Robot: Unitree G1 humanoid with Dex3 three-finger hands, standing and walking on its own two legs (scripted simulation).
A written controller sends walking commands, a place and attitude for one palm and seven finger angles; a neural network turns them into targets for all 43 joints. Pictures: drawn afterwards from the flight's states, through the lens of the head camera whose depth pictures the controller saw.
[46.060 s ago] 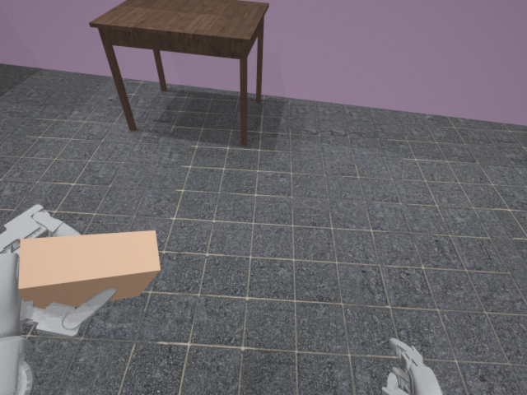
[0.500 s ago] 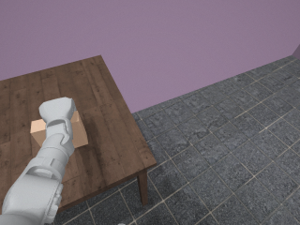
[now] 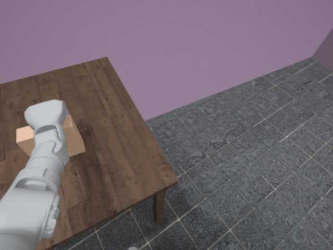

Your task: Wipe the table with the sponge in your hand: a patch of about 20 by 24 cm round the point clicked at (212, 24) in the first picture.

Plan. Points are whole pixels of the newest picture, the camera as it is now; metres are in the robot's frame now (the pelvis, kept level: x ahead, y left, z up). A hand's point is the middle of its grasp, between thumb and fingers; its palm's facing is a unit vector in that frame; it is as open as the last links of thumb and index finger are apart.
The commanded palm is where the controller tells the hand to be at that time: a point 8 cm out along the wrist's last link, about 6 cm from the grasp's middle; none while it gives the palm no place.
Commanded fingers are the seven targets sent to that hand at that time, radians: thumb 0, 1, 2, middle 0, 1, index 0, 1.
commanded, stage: slide back across to the first lane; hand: left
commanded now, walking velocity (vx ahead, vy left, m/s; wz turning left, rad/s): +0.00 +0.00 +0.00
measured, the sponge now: (57, 145) +0.41 +0.30 -0.04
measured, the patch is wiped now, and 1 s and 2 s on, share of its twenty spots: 1.00 1.00 1.00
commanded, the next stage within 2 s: wipe back along the first lane in 0.38 s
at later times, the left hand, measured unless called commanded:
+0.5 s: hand (35, 139) +0.39 +0.33 +0.02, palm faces -0.09 -0.04 -0.99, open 9.0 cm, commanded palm +0.36 +0.32 +0.06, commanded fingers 0.00 0.10 1.30 -1.20 -1.60 -1.20 -1.60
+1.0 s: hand (35, 153) +0.35 +0.32 +0.02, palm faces -0.09 -0.02 -1.00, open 9.0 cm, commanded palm +0.31 +0.30 +0.05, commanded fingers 0.00 0.10 1.30 -1.20 -1.60 -1.20 -1.60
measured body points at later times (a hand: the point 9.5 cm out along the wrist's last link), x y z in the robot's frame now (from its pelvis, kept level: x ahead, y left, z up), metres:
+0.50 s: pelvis +0.02 +0.01 +0.01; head +0.06 +0.02 +0.46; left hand +0.39 +0.33 +0.07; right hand +0.15 -0.25 -0.11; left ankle +0.03 +0.10 -0.71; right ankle -0.01 -0.12 -0.71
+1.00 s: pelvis +0.02 +0.00 +0.01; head +0.05 +0.00 +0.46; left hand +0.35 +0.32 +0.07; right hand +0.15 -0.26 -0.11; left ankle +0.03 +0.10 -0.71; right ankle -0.01 -0.12 -0.71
